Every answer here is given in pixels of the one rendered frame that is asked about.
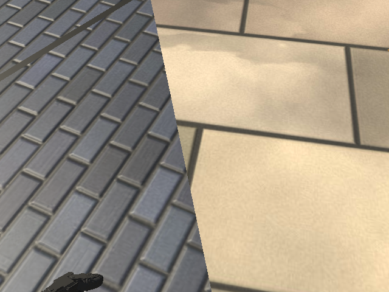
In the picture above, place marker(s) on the left robot hand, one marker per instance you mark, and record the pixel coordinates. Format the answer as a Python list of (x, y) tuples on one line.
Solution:
[(71, 282)]

